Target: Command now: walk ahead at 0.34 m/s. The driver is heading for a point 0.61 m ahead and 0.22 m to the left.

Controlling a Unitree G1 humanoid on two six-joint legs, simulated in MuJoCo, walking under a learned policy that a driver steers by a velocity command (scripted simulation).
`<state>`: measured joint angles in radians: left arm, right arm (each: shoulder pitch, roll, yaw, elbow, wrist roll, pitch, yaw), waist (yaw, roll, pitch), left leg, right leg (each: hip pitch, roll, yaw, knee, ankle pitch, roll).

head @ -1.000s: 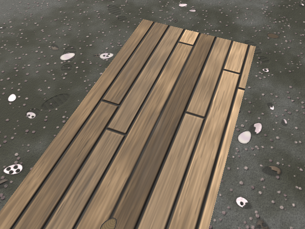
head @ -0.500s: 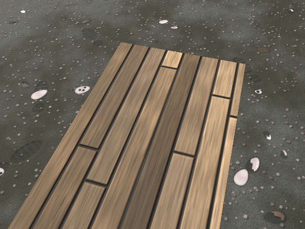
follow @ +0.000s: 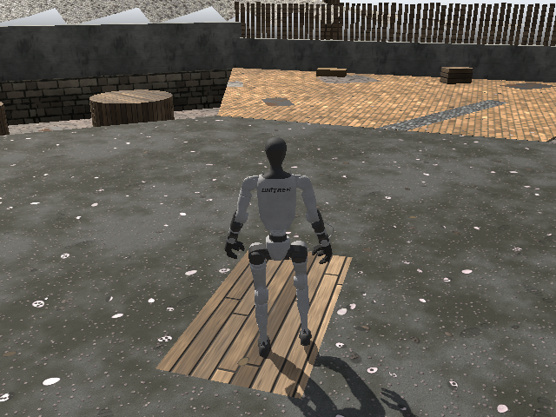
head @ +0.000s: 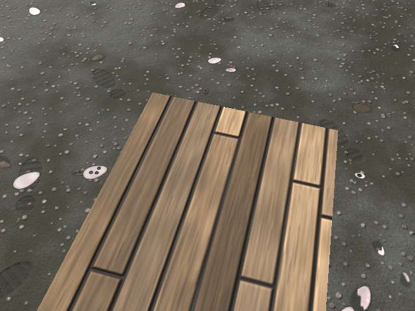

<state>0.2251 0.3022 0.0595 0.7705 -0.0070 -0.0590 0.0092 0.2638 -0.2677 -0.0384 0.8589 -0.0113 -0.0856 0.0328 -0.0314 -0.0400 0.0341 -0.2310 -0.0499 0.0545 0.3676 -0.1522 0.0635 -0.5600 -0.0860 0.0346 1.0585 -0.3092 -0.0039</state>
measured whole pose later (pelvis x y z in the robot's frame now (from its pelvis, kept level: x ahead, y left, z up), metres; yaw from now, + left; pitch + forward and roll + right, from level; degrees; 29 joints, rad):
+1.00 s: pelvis +0.14 +0.01 +0.00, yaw +29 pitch +2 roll -2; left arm 0.06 0.30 0.09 0.83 -0.01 0.00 0.03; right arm 0.19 -0.30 -0.08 0.70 0.01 0.03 -0.04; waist -0.02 -0.01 0.04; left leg -0.29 -0.07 -0.15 0.46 -0.20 0.05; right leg -0.43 0.03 0.09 0.76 -0.34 0.08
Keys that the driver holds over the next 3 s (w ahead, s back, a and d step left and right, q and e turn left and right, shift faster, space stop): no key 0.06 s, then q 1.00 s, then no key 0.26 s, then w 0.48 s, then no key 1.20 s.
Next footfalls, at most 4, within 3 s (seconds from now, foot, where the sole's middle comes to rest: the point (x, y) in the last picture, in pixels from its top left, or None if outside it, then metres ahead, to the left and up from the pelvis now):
0.24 right None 0.27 -0.13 -0.78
0.64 left None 0.16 0.11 -0.78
1.12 right None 0.27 -0.09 -0.78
1.46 left None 0.10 0.11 -0.78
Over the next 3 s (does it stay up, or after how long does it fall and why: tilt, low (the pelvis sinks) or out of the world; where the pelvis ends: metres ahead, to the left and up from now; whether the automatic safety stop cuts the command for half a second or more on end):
stays up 0.42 0.14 0.00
